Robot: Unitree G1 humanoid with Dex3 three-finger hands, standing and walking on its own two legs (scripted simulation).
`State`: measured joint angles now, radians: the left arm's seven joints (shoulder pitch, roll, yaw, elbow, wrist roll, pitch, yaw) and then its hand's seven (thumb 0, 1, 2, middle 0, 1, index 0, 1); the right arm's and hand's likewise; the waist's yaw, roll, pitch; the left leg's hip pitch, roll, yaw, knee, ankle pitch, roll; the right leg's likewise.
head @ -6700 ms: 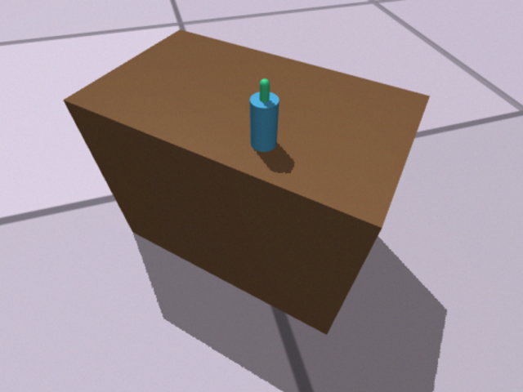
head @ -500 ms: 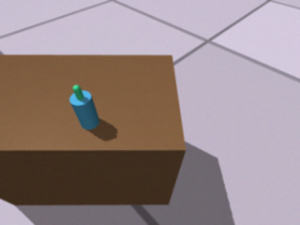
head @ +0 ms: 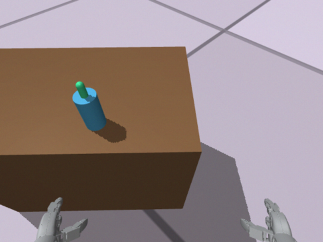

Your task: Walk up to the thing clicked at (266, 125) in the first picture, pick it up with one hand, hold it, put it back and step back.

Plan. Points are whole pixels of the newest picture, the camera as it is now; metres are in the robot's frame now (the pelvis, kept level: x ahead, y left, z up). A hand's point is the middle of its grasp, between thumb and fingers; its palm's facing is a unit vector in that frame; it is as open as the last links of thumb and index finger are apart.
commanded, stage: rise first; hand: left
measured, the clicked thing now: (88, 105) +0.49 +0.23 +0.01
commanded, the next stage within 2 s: go down in 1.42 s
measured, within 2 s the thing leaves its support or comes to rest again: neither
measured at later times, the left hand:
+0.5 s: hand (50, 204) +0.21 +0.26 -0.01, palm faces +0.26 -0.91 -0.33, open 17.3 cm
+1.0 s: hand (32, 208) +0.19 +0.27 +0.05, palm faces +0.32 -0.87 -0.38, open 17.5 cm
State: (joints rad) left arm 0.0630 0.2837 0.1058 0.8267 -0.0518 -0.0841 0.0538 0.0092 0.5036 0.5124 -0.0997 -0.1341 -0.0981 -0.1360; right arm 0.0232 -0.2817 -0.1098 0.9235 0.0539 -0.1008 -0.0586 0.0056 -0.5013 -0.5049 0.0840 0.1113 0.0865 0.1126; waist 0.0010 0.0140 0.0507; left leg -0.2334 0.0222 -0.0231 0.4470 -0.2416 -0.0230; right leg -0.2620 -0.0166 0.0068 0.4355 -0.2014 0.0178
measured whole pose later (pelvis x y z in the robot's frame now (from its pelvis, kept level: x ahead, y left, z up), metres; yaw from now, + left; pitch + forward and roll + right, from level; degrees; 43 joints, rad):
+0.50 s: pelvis +0.03 +0.02 +0.00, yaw +0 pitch -1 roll +0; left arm 0.39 0.29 0.17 0.16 -0.04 -0.08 0.06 -0.01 -0.50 0.05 -0.05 -0.05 -0.05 -0.06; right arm 0.27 -0.21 -0.08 0.55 0.03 -0.08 -0.05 -0.01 0.48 -0.04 0.05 0.05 0.05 0.05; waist 0.03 0.02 0.00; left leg -0.12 0.01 -0.01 0.43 -0.28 0.00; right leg -0.14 -0.03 0.01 0.40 -0.24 0.04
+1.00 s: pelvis +0.01 +0.00 +0.00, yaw +1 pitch -3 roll +0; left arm 0.45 0.30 0.25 -0.02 -0.04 -0.15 0.04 -0.01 -0.55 0.05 -0.05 -0.05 -0.04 -0.06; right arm 0.27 -0.21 -0.11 0.60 0.02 -0.09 -0.04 -0.01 0.53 -0.03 0.05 0.05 0.05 0.05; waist 0.05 0.03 0.04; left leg -0.10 0.01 -0.03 0.42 -0.26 -0.02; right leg -0.13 -0.03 0.00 0.41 -0.22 0.03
